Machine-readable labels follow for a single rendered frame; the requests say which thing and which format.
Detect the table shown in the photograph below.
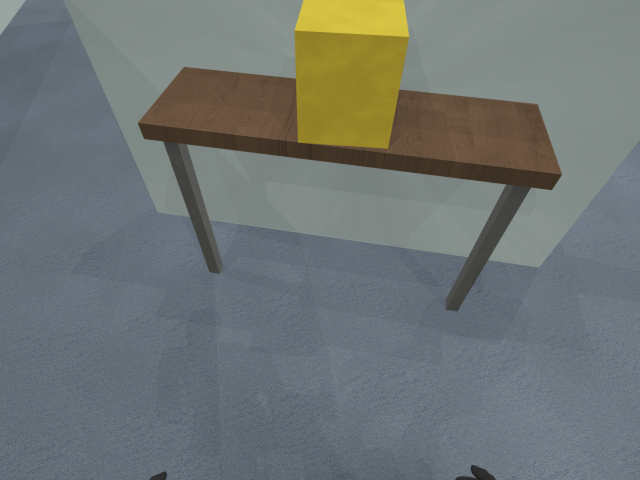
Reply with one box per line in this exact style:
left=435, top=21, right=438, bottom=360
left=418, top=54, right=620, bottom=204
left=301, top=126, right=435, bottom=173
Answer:
left=138, top=67, right=562, bottom=311

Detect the carton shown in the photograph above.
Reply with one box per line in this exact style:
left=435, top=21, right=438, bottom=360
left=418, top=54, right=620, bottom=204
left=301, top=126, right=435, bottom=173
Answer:
left=295, top=0, right=409, bottom=149

